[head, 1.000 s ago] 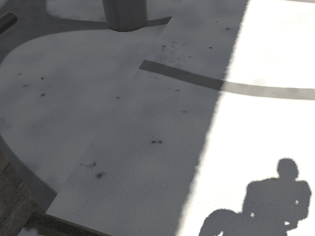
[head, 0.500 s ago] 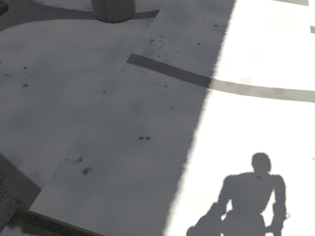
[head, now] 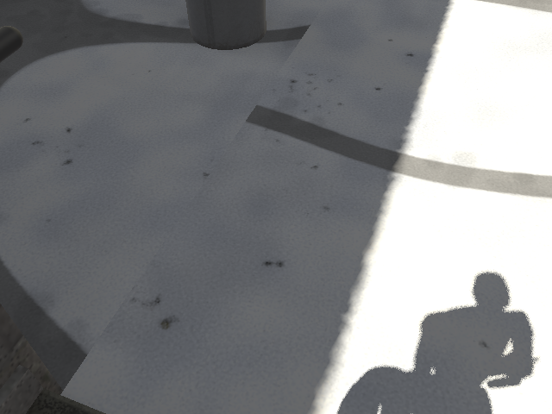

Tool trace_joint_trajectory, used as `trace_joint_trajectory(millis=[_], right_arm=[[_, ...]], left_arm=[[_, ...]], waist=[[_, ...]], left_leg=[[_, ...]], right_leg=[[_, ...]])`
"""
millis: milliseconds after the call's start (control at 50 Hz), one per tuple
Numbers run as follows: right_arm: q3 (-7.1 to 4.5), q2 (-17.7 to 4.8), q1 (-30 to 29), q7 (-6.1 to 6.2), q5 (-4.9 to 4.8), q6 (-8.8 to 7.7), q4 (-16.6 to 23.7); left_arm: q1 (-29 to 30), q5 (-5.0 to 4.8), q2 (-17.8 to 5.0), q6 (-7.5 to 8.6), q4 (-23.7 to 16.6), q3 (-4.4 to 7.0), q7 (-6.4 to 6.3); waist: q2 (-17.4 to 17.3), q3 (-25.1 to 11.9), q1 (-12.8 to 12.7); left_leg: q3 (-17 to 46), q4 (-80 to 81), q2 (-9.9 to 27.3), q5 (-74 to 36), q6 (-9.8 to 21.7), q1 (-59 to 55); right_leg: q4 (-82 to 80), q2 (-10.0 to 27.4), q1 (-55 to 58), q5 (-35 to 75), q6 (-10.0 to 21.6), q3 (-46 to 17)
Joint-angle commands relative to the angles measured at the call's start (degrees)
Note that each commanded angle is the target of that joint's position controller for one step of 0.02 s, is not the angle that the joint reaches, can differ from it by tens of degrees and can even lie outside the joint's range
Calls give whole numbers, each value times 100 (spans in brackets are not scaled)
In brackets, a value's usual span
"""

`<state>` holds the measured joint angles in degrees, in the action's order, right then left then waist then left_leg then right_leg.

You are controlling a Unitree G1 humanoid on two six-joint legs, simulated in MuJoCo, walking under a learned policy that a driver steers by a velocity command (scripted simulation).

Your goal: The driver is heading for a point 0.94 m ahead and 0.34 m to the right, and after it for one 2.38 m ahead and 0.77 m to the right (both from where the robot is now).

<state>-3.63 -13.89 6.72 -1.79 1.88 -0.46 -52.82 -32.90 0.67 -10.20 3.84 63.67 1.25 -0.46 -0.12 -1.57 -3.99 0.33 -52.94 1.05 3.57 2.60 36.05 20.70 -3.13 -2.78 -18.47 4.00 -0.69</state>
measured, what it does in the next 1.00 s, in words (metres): goes down, turning right: left foot 0.15 m lower, then right foot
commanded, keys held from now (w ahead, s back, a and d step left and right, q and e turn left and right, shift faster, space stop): no key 0.18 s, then e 0.82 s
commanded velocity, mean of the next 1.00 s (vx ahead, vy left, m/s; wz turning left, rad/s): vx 0.10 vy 0.00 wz -0.35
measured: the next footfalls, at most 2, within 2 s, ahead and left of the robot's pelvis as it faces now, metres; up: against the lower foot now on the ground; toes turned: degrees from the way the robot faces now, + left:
left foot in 0.28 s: +0.33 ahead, +0.15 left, -0.15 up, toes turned +4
right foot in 0.80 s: +0.25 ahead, -0.06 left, -0.15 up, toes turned -17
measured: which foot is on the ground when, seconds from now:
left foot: up 0.00-0.26, down 0.28-0.78, up 0.80-1.00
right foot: down 0.00-0.30, up 0.32-0.78, down 0.80-1.00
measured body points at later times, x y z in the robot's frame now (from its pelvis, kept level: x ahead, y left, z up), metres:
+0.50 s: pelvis +0.22 +0.07 -0.16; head +0.26 +0.09 +0.29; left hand +0.26 +0.31 -0.32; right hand +0.27 -0.17 -0.30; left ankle +0.29 +0.15 -0.89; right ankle +0.19 -0.04 -0.71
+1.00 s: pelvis +0.23 +0.02 -0.16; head +0.24 -0.01 +0.28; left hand +0.42 +0.23 -0.27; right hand +0.24 -0.26 -0.30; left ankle +0.31 +0.15 -0.80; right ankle +0.21 -0.05 -0.89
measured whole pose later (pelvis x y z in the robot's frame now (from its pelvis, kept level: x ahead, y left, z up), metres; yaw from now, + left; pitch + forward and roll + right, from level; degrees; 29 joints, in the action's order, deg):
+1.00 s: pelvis +0.23 +0.02 -0.16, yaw -22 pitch +2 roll +2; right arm -2.7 -14.7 11.0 1.0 2.3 4.7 -42.9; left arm -13.9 0.1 -13.3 -3.0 43.6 2.2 0.1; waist -1.7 0.8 0.4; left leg 0.0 -69.6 1.8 22.6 -2.8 37.8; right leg 35.9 -4.2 -20.1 -17.1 4.6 -3.6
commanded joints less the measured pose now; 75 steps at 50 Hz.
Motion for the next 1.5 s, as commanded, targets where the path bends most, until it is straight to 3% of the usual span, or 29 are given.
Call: trace_joint_trajectory(millis=[20, 200, 240, 280, 300, 320, 340, 380, 420, 500, 600, 660, 740, 780, 800, 820, 840, 860, 940, 1040, 1160, 1220, 1260, 1280, 1300, 1320, 1360, 1420, 1500], right_arm=[[-40, -221, -287, -8, 47, -38, 114], [167, 39, -1457, -148, -16, -290, 681], [115, -228, -619, -18, -9, -389, 345], [9, -445, 1497, 70, 142, -464, -379], [-64, -775, 1979, 7, 73, -472, -604], [-100, -1051, 2360, -66, -62, -423, -546], [-59, -752, 2165, -101, -228, -312, -268], [15, -379, 1181, 200, -147, -274, 217], [47, -433, 1064, 356, -56, -240, 248], [96, -278, 868, 374, -104, -292, 192], [54, -672, 531, 341, -3, -146, 612], [31, -786, 634, 342, -18, -25, 863], [-138, -1181, 1033, 441, 79, 336, 813], [-148, -1045, 1247, 383, 20, 414, 743], [-84, -581, 1449, 296, 49, 454, 798], [37, -376, 718, 256, 19, 413, 1438], [35, -527, 324, 260, -34, 353, 1502], [66, -437, 295, 314, -128, 305, 1569], [-76, -702, 596, 324, 44, 476, 1215], [55, -316, 347, 223, 71, 476, 1454], [79, -438, -171, 31, 38, 283, 1595], [131, -382, -50, 72, -99, 160, 1637], [117, -311, 1082, 167, -176, 94, 1270], [46, -500, 1870, 246, -130, 61, 1014], [-51, -1004, 2289, 277, -44, 1, 986], [-160, -1458, 2437, 279, 15, -32, 946], [-74, -977, 1848, 287, -29, -147, 958], [-9, -684, 900, 244, 43, -288, 1143], [11, -538, 1653, 170, -38, -408, 703]], left_arm=[[-126, -25, -497, 135, -233, 90, -59], [-240, 82, -297, 144, -268, -21, 21], [-231, 139, -458, 55, -248, 36, -81], [-216, -12, -550, -103, -188, 49, -193], [-782, -108, -424, -164, -41, 121, -229], [-1786, -523, -232, -231, -15, 88, -331], [-1302, -488, -537, -226, -93, 53, -373], [500, -172, -626, -374, -721, 58, -317], [1249, 277, -653, -597, -1029, 158, -169], [1612, 237, -264, -767, -1435, 183, 44], [2006, 220, -321, -855, -1715, 148, 185], [2801, 222, -570, -980, -2132, 202, 161], [2807, -92, -570, -874, -2410, 160, 304], [2151, -131, -621, -701, -2203, 206, 282], [2049, -108, -1046, -545, -2200, 276, 244], [1608, -102, -2024, -467, -2325, 442, 233], [1082, -52, -1929, -431, -2109, 450, 183], [1450, 14, -1898, -468, -2125, 466, 77], [2502, -60, -1125, -618, -2523, 274, 9], [1820, -44, -1275, -579, -2544, 406, 10], [1615, 123, -1371, -556, -2872, 440, 214], [1628, 109, -1357, -530, -2916, 442, 234], [2026, 80, -1323, -585, -2991, 451, 171], [2118, 5, -1047, -553, -3033, 413, 108], [1886, -67, -382, -484, -2994, 284, 64], [2852, -51, -926, -379, -3414, 379, 81], [2594, 94, -1097, -315, -3045, 448, 203], [1821, 179, -1003, -451, -2390, 490, 411], [2237, 237, -923, -462, -2175, 462, 380]], waist=[[292, 709, 241], [288, 909, -633], [191, 949, -433], [-232, 127, 488], [-866, -561, 419], [-1393, -2195, 231], [-774, -2798, 561], [-555, -2131, 701], [-483, -811, 529], [-558, 82, 86], [-874, -552, 26], [-725, -159, 271], [-1013, 150, 561], [-34, -69, 338], [1333, 115, 433], [1843, 144, 199], [973, -209, -50], [1389, -215, 144], [596, -265, 638], [432, -497, 388], [732, -67, 131], [776, 123, 274], [533, 220, 930], [96, 292, 1271], [-1258, 73, 1262], [-1126, 771, 1477], [-199, 1166, 792], [-577, 836, 170], [-324, 728, 287]], left_leg=[[369, -26, 269, -1099, -50, 1246], [-198, 3138, 175, -3683, 16, -1213], [-77, 3844, 268, -3349, -91, -1670], [-469, 4273, 421, -4286, -221, -4089], [127, 3240, 1162, -6499, -262, -5499], [884, 843, 2656, -9682, 574, -7927], [1251, 875, 2830, -8733, 885, -7732], [1587, 2426, 2692, -3170, 1652, -5532], [1130, 3006, 2535, -2890, 1679, -3058], [208, 3196, 1996, -2045, 1316, -1412], [-232, 2840, 1955, -1203, 920, -1252], [-187, 2732, 2105, 416, 825, -1211], [-314, 2673, 2089, 1190, 591, -1478], [-800, 1310, 1808, 1231, 270, -999], [-1258, -648, 1140, 3203, -178, 205], [-699, -1476, 61, 4038, -482, 1744], [141, -1659, 227, 3643, -501, 1517], [209, -1677, 135, 3369, -523, 1416], [11, -1988, 110, 1880, -562, 435], [35, -1222, 2, 1522, -529, 499], [1, -209, -288, 1792, -425, -150], [177, 974, -391, 2714, -290, -1073], [62, 2360, -465, 2008, -144, -3097], [179, 2891, -112, 1797, -43, -4574], [2088, 3585, 1350, 3890, 94, -5355], [4129, 4269, 2066, 4695, 387, -4976], [3214, 4217, 1867, 3819, 283, -4100], [1285, 4179, 1125, 1139, 457, -2845], [394, 3614, 911, -352, 428, -2965]], right_leg=[[-347, 1441, 413, 1601, 760, -1279], [1701, 628, -1073, 982, 535, -651], [2790, 521, -741, 1179, 571, -751], [5213, 206, -1463, 924, 458, -432], [6745, -277, -2462, -2659, 267, -118], [8978, -321, -4024, -4347, -67, -258], [9255, 123, -4615, -4010, -95, -397], [8909, 478, -4958, -2417, -253, -20], [8914, 439, -4303, -1633, -231, 103], [6475, 416, -3919, 746, -319, -50], [5617, 221, -2775, 2097, -269, 434], [5330, 303, -3131, 1453, -252, 369], [2856, 117, -2046, -1346, -205, 734], [1315, 64, -650, -556, -90, 421], [456, 1257, -192, 865, 186, -1631], [299, 2667, -57, 4581, 1190, -3815], [570, 2559, 230, 6191, 1617, -3307], [450, 2350, -154, 5046, 1717, -3114], [609, 1256, -1145, 3940, 1108, -1761], [384, 1058, -742, 2083, 1100, -2157], [-306, 921, -1390, -1487, 1248, -2968], [-257, 863, -1805, -1249, 1270, -3189], [110, 560, -2939, -1504, 995, -3099], [909, 175, -4178, -2061, 668, -2637], [3274, -671, -5054, -2142, 223, -1296], [3761, -954, -6540, -1720, 207, -1184], [4168, -285, -6093, -283, 129, -1490], [4909, -38, -4506, 1220, -136, -942], [4798, 10, -4495, 2363, -178, -1052]])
